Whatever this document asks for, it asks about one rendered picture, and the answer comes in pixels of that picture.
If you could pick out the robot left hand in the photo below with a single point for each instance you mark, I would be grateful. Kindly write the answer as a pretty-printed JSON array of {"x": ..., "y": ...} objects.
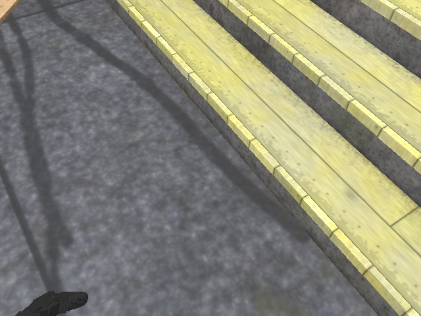
[{"x": 52, "y": 304}]

